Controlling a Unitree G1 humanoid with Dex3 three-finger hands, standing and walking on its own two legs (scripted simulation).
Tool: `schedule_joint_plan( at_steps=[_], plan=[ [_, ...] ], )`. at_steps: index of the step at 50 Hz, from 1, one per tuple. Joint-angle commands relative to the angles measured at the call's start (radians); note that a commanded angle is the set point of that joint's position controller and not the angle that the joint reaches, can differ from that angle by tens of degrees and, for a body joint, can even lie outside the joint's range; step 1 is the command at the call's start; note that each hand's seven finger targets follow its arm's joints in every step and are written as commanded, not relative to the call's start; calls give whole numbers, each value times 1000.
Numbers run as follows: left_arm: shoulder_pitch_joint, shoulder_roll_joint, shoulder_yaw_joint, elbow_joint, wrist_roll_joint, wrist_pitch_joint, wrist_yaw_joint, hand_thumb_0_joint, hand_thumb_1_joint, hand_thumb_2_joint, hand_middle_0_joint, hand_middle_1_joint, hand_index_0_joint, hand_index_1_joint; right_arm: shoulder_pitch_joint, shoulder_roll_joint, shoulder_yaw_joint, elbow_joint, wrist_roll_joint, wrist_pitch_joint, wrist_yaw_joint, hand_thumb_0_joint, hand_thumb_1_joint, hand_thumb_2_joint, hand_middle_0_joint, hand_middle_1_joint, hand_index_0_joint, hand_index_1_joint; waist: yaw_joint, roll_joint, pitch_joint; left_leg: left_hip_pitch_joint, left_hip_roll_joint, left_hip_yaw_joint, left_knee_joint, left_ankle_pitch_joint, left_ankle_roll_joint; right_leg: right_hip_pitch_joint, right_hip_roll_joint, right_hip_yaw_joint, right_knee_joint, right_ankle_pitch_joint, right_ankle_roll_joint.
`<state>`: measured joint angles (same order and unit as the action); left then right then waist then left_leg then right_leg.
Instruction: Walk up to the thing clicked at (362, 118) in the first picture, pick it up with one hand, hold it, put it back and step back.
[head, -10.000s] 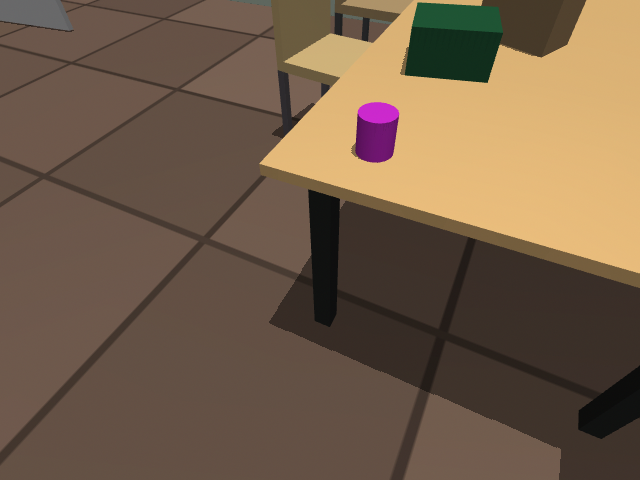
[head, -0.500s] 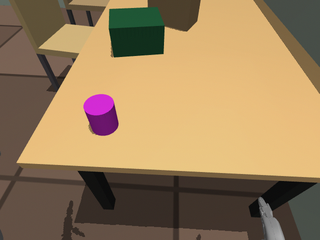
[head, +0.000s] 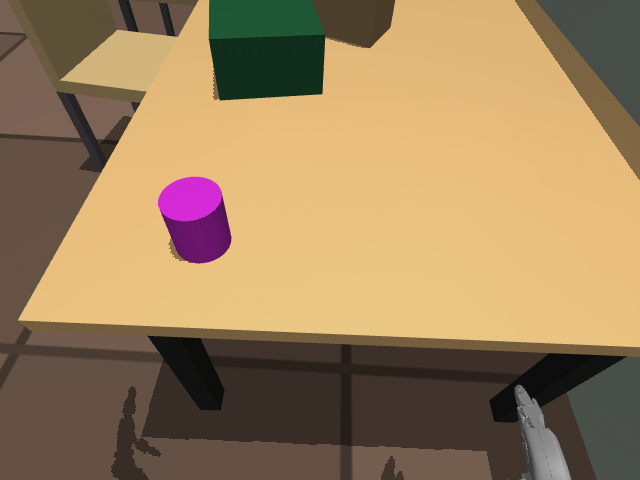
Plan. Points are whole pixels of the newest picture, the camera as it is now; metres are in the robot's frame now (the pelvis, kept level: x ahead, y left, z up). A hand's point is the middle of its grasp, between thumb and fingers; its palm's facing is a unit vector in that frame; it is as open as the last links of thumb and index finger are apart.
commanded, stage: go down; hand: left
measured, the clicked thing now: (197, 220) +0.48 +0.17 +0.04
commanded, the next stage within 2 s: approach in 0.48 s
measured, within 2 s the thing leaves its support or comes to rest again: neither
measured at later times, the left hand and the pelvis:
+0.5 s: hand out of the picture +0.39 +0.36 +0.16, palm faces +0.10 -0.99 +0.02, open 17.7 cm; pelvis +0.00 +0.00 +0.00, yaw +0 degrees
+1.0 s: hand (81, 244) +0.41 +0.29 +0.08, palm faces +0.00 -1.00 +0.06, open 17.5 cm; pelvis -0.01 +0.00 -0.02, yaw +0 degrees
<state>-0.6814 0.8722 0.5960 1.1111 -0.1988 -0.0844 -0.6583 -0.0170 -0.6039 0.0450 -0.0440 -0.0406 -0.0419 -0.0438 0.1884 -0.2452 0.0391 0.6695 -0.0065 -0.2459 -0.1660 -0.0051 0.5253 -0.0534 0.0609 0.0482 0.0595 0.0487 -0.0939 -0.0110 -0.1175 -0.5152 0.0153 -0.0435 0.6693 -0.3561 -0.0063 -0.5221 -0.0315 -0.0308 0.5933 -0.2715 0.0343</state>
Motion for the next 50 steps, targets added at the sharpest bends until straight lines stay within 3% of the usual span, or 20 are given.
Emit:
schedule_joint_plan(
  at_steps=[1, 2, 6, 9, 10, 12, 14, 16, 20, 22, 25, 27, 29, 32, 33, 35, 37, 41, 43, 50],
  plan=[
    [-326, 343, 26, -203, -43, -51, -2, 0, -602, 46, -46, -41, -43, -48, -39, -132, -38, -135, 13, -47, -11, 0, 540, -51, 50, 50, 50, 50, 28, 167, -322, 222, -14, 1, -49, 433, 2, 100, 35, -25, -33, 265, -50],
    [-334, 371, 37, -237, -40, -54, 3, 0, -610, 44, -47, -43, -44, -49, -60, -181, -77, -189, 13, -54, -16, 0, 541, -51, 49, 50, 49, 50, 25, 167, -347, 230, -18, 5, -48, 432, 3, 121, 33, -23, -32, 274, -50],
    [-300, 405, 87, -260, -50, -44, 8, 0, -598, 42, -41, -42, -42, -45, -52, -179, -62, -210, 15, -52, -9, 0, 540, -51, 49, 50, 50, 50, 49, 203, -368, 263, -7, -3, -44, 507, -10, 127, 37, -31, -25, 286, -55],
    [-324, 377, 59, -292, -40, -39, 0, 0, -611, 50, -44, -51, -42, -57, -26, -161, -55, -201, 13, -48, -6, 0, 536, -53, 49, 50, 49, 50, 39, 187, -378, 272, -5, -8, -36, 549, -6, 119, 37, -27, -23, 314, -53],
    [-310, 388, 80, -281, -46, -38, 1, 0, -593, 52, -41, -46, -39, -52, -27, -160, -53, -185, 14, -48, -6, 0, 538, -52, 49, 50, 50, 50, 45, 203, -362, 267, -9, -1, -34, 555, -6, 124, 34, -24, -22, 326, -51],
    [-343, 342, 33, -314, -45, -31, 0, 0, -574, 55, -38, -42, -36, -47, -13, -149, -56, -155, 13, -41, -7, 0, 540, -51, 50, 50, 50, 50, 42, 208, -341, 261, -17, 6, -40, 502, -2, 110, 32, -20, -31, 301, -51],
    [-330, 381, 64, -287, -41, -21, 9, 0, -581, 36, -41, -37, -41, -40, -39, -205, -96, -195, 12, -51, -13, 0, 537, -51, 50, 50, 50, 50, 29, 197, -359, 281, -10, -2, -41, 503, -5, 104, 34, -25, -30, 289, -51],
    [-318, 344, 40, -257, -44, -19, 4, 0, -596, 44, -38, -38, -38, -42, -11, -164, -70, -137, 13, -39, -7, 0, 537, -51, 50, 50, 50, 50, 31, 173, -292, 243, -12, -1, -48, 466, -1, 83, 35, -27, -35, 268, -52],
    [-327, 348, 42, -270, -45, -43, -4, 0, -611, 44, -39, -47, -41, -49, -12, -171, -72, -166, 9, -45, -3, 0, 536, -51, 49, 50, 50, 50, 31, 182, -304, 240, -15, 2, -44, 439, 0, 77, 32, -28, -19, 257, -51],
    [-313, 400, 99, -270, -54, -47, -3, 0, -608, 37, -36, -40, -40, -40, -9, -158, -54, -189, 11, -46, -5, 0, 536, -51, 50, 50, 50, 50, 41, 185, -333, 241, -16, 3, -39, 473, 1, 120, 30, -29, -18, 291, -48],
    [-345, 324, 31, -295, -52, -42, -13, 0, -611, 49, -43, -51, -40, -58, 28, -139, -44, -181, 10, -45, -3, 0, 532, -53, 49, 50, 49, 50, 20, 218, -364, 285, -17, 3, -29, 498, 0, 91, 30, -23, -19, 294, -49],
    [-356, 383, 60, -299, -45, -38, -2, 0, -611, 43, -44, -43, -41, -50, -1, -188, -74, -197, 9, -50, -9, 0, 534, -53, 49, 50, 50, 50, 23, 208, -370, 281, -17, 0, -34, 476, 0, 97, 28, -23, -24, 286, -49],
    [-357, 403, 74, -274, -40, -38, 3, 0, -611, 69, -73, -62, -44, -93, -20, -181, -57, -214, 8, -51, -10, 0, 523, -51, 49, 49, 49, 49, 28, 183, -335, 232, -23, 5, -39, 433, 4, 120, 23, -20, -24, 281, -47],
    [-349, 327, 17, -230, -36, -44, -4, 0, -544, 59, -76, -58, -53, -81, 20, -148, -56, -151, 7, -40, -9, 0, 555, -45, 49, 50, 49, 50, 12, 164, -273, 199, -31, 13, -38, 356, 13, 77, 24, -16, -27, 235, -44],
    [-326, 342, 35, -208, -32, -47, -1, 0, -557, 62, -78, -62, -54, -87, -27, -189, -75, -244, 4, -52, -11, 0, 554, -46, 49, 50, 49, 50, 3, 125, -301, 201, -29, 9, -34, 356, 15, 83, 24, -18, -21, 241, -42],
    [-347, 289, -10, -194, -33, -56, 2, 0, -549, 54, -69, -49, -50, -69, 31, -129, -35, -162, 4, -43, -2, 0, 557, -45, 49, 50, 49, 50, 4, 154, -255, 173, -32, 16, -32, 313, 15, 52, 24, -17, -15, 212, -43],
    [-324, 254, -14, -162, -48, -74, 6, 0, -557, 69, -66, -56, -46, -79, -18, -165, -60, -233, 7, -51, -2, 0, 560, -45, 49, 50, 49, 50, -6, 125, -252, 158, -24, 9, -29, 302, 13, 34, 28, -22, 3, 197, -45],
    [-345, 168, -50, -173, -55, -112, 29, 0, -538, 79, -57, -48, -39, -70, -13, -142, -32, -290, 5, -55, 12, 0, 568, -43, 49, 50, 49, 50, -15, 119, -275, 141, -24, 12, 0, 253, 13, -8, 28, -21, 26, 162, -43],
    [-375, 165, -49, -229, -60, -135, 49, 0, -544, 78, -53, -49, -40, -66, 35, -175, -68, -280, 5, -49, 15, 0, 572, -41, 49, 50, 49, 50, -27, 153, -309, 162, -20, 9, 19, 262, 8, -38, 28, -21, 46, 162, -43],
    [-417, 56, -87, -299, -47, -197, 157, 0, -516, 73, -52, -42, -39, -57, 36, -197, -90, -421, 3, -28, 52, 0, 565, -44, 49, 50, 49, 50, -41, 165, -390, 173, 5, -9, 102, 355, -8, -107, 32, -22, 118, 175, -49]
  ],
)
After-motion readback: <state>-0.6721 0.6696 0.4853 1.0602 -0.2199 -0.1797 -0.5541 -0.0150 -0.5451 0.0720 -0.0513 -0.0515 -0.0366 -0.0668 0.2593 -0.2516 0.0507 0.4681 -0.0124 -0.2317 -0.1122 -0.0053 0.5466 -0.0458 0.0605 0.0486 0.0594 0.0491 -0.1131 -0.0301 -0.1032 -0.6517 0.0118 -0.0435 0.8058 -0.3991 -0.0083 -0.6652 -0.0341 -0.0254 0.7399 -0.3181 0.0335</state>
